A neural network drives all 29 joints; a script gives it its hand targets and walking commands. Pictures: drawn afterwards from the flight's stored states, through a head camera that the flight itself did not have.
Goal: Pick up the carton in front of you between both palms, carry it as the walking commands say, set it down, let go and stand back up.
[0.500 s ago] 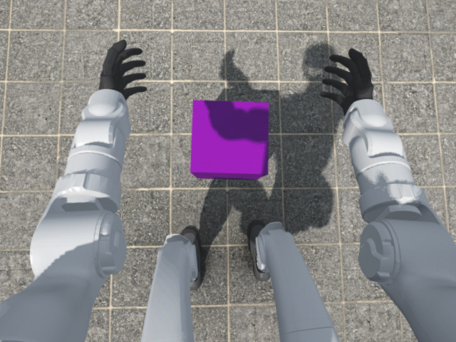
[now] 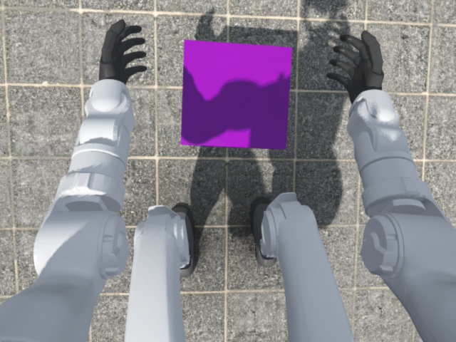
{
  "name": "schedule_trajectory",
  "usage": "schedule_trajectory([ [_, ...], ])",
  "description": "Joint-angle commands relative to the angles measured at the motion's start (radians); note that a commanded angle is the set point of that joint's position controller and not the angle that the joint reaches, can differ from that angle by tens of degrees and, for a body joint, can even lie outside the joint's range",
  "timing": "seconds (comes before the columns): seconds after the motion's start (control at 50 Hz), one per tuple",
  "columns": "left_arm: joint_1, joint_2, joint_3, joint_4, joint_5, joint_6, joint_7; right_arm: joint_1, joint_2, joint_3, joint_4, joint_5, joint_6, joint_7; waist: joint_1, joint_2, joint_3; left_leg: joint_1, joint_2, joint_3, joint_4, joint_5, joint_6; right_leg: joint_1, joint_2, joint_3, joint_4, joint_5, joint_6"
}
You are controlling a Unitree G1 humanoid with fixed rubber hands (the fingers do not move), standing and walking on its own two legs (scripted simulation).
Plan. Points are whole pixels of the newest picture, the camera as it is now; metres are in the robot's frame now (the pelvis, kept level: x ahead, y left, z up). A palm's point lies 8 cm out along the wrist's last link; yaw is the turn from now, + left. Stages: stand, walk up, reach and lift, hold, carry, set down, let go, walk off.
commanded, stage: reach and lift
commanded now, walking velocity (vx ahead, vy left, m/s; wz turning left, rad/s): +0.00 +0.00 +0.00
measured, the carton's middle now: (231, 105) +0.48 -0.04 -0.39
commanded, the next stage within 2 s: none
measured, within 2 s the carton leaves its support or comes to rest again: leaves its support in 1.30 s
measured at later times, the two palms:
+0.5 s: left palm (146, 96) +0.50 +0.14 -0.33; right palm (315, 103) +0.46 -0.22 -0.33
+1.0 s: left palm (163, 93) +0.51 +0.11 -0.32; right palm (303, 100) +0.47 -0.19 -0.32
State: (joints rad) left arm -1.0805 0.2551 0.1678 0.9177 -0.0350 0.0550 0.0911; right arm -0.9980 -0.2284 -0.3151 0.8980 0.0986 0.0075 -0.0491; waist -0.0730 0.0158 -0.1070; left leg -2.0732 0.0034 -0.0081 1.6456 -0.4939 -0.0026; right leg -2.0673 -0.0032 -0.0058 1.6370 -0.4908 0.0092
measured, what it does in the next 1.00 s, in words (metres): lowers itself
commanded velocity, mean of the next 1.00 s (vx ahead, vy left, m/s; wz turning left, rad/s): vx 0.00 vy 0.00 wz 0.00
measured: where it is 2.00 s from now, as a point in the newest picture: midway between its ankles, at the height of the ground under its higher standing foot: (224, 248)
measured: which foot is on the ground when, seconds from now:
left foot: down 0.00-1.00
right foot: down 0.00-1.00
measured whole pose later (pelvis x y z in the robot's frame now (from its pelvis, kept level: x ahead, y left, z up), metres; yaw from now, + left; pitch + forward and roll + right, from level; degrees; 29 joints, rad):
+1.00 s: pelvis -0.04 +0.00 -0.14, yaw +0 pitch +38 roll -1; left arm -1.46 0.31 -0.04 1.21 -0.24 -0.01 0.15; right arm -1.39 -0.27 -0.06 1.16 0.28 -0.02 -0.16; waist -0.08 0.00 0.33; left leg -2.29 0.01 -0.01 2.16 -0.53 0.00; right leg -2.29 0.01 0.00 2.14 -0.52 0.01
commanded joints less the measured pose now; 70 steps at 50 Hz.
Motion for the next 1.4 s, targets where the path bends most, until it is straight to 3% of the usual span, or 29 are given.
schedule_trajectory([
  [0.0, -0.281, 0.120, -0.054, -0.149, -0.067, -0.013, 0.023, -0.206, -0.184, 0.040, -0.130, 0.067, -0.013, -0.024, -0.031, 0.094, -1.109, 0.710, -0.063, 0.005, 0.055, 0.461, -0.034, 0.461, 0.056, -0.038, 0.013, 0.471, 0.047],
  [0.12, -0.437, 0.176, -0.103, -0.092, -0.149, 0.019, 0.046, -0.379, -0.225, 0.110, -0.096, 0.140, 0.022, -0.055, -0.032, 0.051, -1.037, 0.610, -0.049, 0.018, 0.166, 0.224, -0.021, 0.416, 0.032, -0.053, 0.128, 0.252, 0.044],
  [0.26, -0.554, 0.213, -0.124, 0.111, -0.175, 0.010, 0.038, -0.511, -0.231, 0.146, 0.085, 0.160, 0.022, -0.073, -0.035, 0.039, -0.804, 0.453, -0.027, 0.002, 0.252, 0.041, -0.013, 0.325, 0.005, -0.042, 0.220, 0.088, 0.035],
  [0.38, -0.636, 0.245, -0.158, 0.190, -0.203, -0.033, 0.028, -0.595, -0.248, 0.176, 0.173, 0.169, -0.018, -0.076, -0.036, 0.044, -0.744, 0.387, -0.016, -0.005, 0.339, 0.090, -0.017, 0.342, 0.002, -0.017, 0.298, 0.152, 0.031],
  [0.52, -0.665, 0.258, -0.214, 0.122, -0.255, -0.064, 0.033, -0.605, -0.248, 0.214, 0.105, 0.218, -0.041, -0.100, -0.053, 0.049, -0.928, 0.460, -0.023, 0.015, 0.417, 0.225, -0.018, 0.465, 0.020, -0.019, 0.362, 0.319, 0.034],
  [0.58, -0.627, 0.238, -0.211, 0.089, -0.244, -0.063, 0.035, -0.557, -0.204, 0.246, 0.094, 0.255, -0.037, -0.099, -0.017, 0.069, -0.957, 0.475, -0.033, 0.032, 0.424, 0.264, -0.017, 0.481, 0.030, -0.015, 0.371, 0.361, 0.035],
  [0.64, -0.567, 0.211, -0.195, 0.144, -0.226, -0.055, 0.032, -0.525, -0.193, 0.244, 0.119, 0.237, -0.033, -0.096, -0.010, 0.048, -0.841, 0.399, -0.038, 0.030, 0.411, 0.224, -0.011, 0.428, 0.034, -0.013, 0.362, 0.317, 0.036],
  [0.72, -0.553, 0.194, -0.170, 0.199, -0.200, -0.060, 0.024, -0.521, -0.183, 0.211, 0.159, 0.182, -0.038, -0.092, -0.032, 0.026, -0.691, 0.308, -0.037, 0.010, 0.395, 0.171, -0.010, 0.341, 0.030, -0.009, 0.349, 0.258, 0.038],
  [0.8, -0.578, 0.192, -0.166, 0.201, -0.196, -0.070, 0.026, -0.542, -0.176, 0.200, 0.157, 0.162, -0.045, -0.096, -0.039, 0.028, -0.697, 0.316, -0.038, 0.006, 0.388, 0.173, -0.011, 0.335, 0.030, -0.010, 0.342, 0.251, 0.035],
  [0.9, -0.639, 0.097, -0.229, 0.184, -0.218, -0.077, 0.030, -0.615, -0.081, 0.258, 0.137, 0.191, -0.051, -0.092, -0.025, 0.029, -0.725, 0.347, -0.050, 0.006, 0.373, 0.166, -0.006, 0.354, 0.044, -0.012, 0.337, 0.236, 0.031],
  [0.96, -0.656, 0.076, -0.212, 0.201, -0.195, -0.081, 0.044, -0.625, -0.037, 0.256, 0.166, 0.182, -0.052, -0.095, -0.015, 0.030, -0.720, 0.366, -0.059, 0.003, 0.364, 0.156, -0.004, 0.361, 0.053, -0.016, 0.335, 0.223, 0.034],
  [0.98, -0.667, 0.053, -0.215, 0.192, -0.187, -0.083, 0.043, -0.625, -0.007, 0.260, 0.175, 0.177, -0.050, -0.092, -0.015, 0.033, -0.712, 0.374, -0.062, 0.001, 0.362, 0.157, -0.002, 0.360, 0.056, -0.017, 0.334, 0.220, 0.032],
  [1.02, -0.750, -0.148, -0.290, 0.182, -0.206, -0.085, 0.015, -0.734, 0.164, 0.328, 0.152, 0.198, -0.056, -0.058, -0.015, 0.046, -0.707, 0.385, -0.073, -0.003, 0.364, 0.167, 0.003, 0.334, 0.072, -0.015, 0.337, 0.222, 0.025],
  [1.08, -0.885, -0.509, -0.354, 0.193, -0.200, -0.068, -0.062, -0.914, 0.497, 0.395, 0.116, 0.174, -0.035, 0.023, -0.010, 0.047, -0.675, 0.354, -0.099, -0.002, 0.379, 0.150, 0.004, 0.322, 0.090, -0.018, 0.350, 0.201, 0.021],
  [1.18, -0.916, -0.803, -0.319, 0.139, -0.157, -0.023, -0.159, -1.014, 0.773, 0.408, 0.035, 0.141, 0.027, 0.131, -0.010, 0.054, -0.692, 0.344, -0.135, 0.037, 0.400, 0.142, 0.008, 0.332, 0.116, -0.049, 0.377, 0.206, 0.015],
  [1.3, -0.987, -1.015, -0.415, -0.136, -0.230, 0.019, -0.171, -1.047, 0.985, 0.494, -0.217, 0.207, 0.084, 0.154, -0.031, 0.047, -1.167, 0.531, -0.158, 0.075, 0.429, 0.314, 0.003, 0.574, 0.133, -0.085, 0.400, 0.406, 0.022],
  [1.38, -0.938, -1.136, -0.451, -0.302, -0.200, 0.082, -0.172, -0.984, 1.082, 0.520, -0.346, 0.171, 0.152, 0.164, -0.035, 0.070, -1.342, 0.607, -0.178, 0.085, 0.390, 0.334, -0.003, 0.615, 0.148, -0.098, 0.371, 0.420, 0.024],
])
